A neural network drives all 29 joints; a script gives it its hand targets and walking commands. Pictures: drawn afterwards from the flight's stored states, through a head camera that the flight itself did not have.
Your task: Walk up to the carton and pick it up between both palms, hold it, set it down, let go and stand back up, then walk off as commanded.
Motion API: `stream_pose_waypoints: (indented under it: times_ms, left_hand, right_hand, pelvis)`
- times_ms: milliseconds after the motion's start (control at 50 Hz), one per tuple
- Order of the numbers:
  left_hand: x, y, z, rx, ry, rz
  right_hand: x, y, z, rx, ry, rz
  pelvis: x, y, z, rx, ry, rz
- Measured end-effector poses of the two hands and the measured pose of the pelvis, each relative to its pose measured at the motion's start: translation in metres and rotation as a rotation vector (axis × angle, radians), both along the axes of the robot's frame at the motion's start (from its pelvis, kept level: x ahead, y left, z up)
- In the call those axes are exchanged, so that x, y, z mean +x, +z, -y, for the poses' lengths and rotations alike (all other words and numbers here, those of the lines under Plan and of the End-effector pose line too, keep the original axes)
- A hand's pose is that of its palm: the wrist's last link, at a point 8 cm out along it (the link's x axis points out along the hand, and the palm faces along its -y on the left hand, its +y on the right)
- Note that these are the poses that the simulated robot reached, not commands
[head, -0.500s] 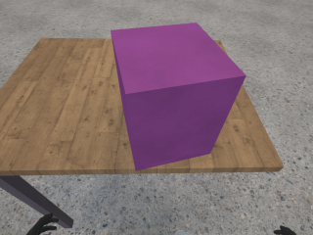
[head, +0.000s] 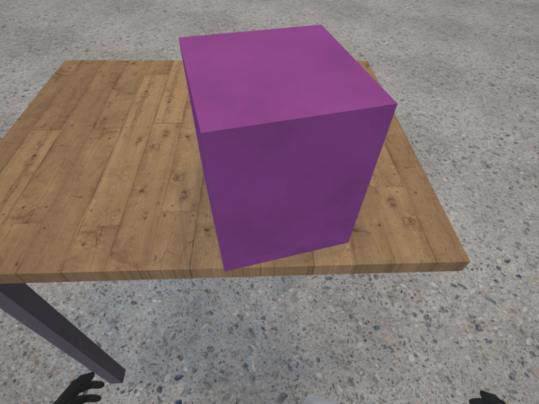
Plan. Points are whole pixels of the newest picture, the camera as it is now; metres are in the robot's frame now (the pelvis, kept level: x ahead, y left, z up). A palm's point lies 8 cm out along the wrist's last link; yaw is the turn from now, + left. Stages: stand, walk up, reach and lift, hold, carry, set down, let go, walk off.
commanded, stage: walk up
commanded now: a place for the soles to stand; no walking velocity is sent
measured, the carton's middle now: (272, 150) +0.44 +0.01 +0.16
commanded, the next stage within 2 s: stand in 1.08 s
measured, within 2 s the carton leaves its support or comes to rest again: neither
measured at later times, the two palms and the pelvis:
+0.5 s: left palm out of the picture +0.13 +0.30 -0.07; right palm out of the picture +0.08 -0.34 -0.06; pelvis -0.01 -0.01 +0.01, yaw -2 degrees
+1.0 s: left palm out of the picture +0.14 +0.29 -0.07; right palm out of the picture +0.09 -0.33 -0.06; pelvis -0.01 -0.01 +0.01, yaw -2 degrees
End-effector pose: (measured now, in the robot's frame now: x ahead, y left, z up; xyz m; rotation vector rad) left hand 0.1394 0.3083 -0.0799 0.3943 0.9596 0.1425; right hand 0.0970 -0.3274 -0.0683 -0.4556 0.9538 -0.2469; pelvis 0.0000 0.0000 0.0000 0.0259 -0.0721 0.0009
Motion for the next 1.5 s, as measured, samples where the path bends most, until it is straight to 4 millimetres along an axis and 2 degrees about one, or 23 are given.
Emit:
stream_pose_waypoints:
  times_ms: [60,160,240,300,440,540,760,1300,1340,1420,1500]
  left_hand:
    - [-0.005,-0.003,-0.001,-0.016,0.000,-0.008]
    - [-0.016,-0.011,0.001,-0.017,-0.017,-0.051]
    - [-0.018,-0.013,0.016,-0.028,-0.033,-0.049]
    - [-0.020,-0.007,0.025,-0.036,-0.038,-0.026]
    - [-0.015,0.009,0.014,0.007,-0.041,0.004]
    - [-0.011,0.014,0.015,0.023,-0.047,0.013]
    - [0.003,0.013,0.016,0.015,-0.054,0.026]
    - [0.004,0.017,0.014,0.010,-0.054,0.062]
    - [0.004,0.015,0.014,0.024,-0.010,0.006]
    - [0.014,0.014,0.032,0.003,0.038,-0.041]
    - [0.033,0.022,0.058,-0.051,0.025,0.034]
  right_hand:
    - [-0.005,0.008,-0.003,-0.009,-0.004,0.004]
    - [-0.013,0.022,0.010,-0.050,-0.011,0.005]
    - [-0.018,0.025,0.027,-0.068,-0.013,-0.007]
    - [-0.017,0.024,0.029,-0.055,-0.014,-0.001]
    - [-0.017,0.008,0.016,-0.004,-0.008,0.009]
    - [-0.018,0.002,0.010,0.026,-0.004,0.005]
    - [-0.010,0.007,0.014,0.006,0.006,-0.001]
    - [-0.010,0.006,0.001,0.039,0.007,0.030]
    - [-0.007,0.006,0.004,0.066,-0.007,0.089]
    - [0.005,0.010,0.008,0.092,-0.001,0.166]
    - [0.014,0.015,0.008,0.097,0.015,0.202]
  pelvis:
    - [-0.003,0.003,-0.002,-0.005,-0.001,0.003]
    - [-0.007,0.005,0.005,-0.018,-0.019,-0.010]
    - [-0.009,0.006,0.015,-0.018,-0.028,-0.021]
    - [-0.009,0.009,0.018,-0.018,-0.030,-0.015]
    - [-0.011,0.009,0.012,-0.026,-0.030,-0.009]
    - [-0.011,0.009,0.017,-0.019,-0.029,-0.010]
    - [-0.004,0.010,0.015,-0.021,-0.028,-0.020]
    - [-0.007,0.010,0.013,-0.023,-0.028,0.010]
    - [-0.008,0.009,0.013,-0.023,-0.028,0.007]
    - [-0.010,0.009,0.013,-0.023,-0.028,0.000]
    - [-0.010,0.009,0.015,-0.020,-0.028,0.006]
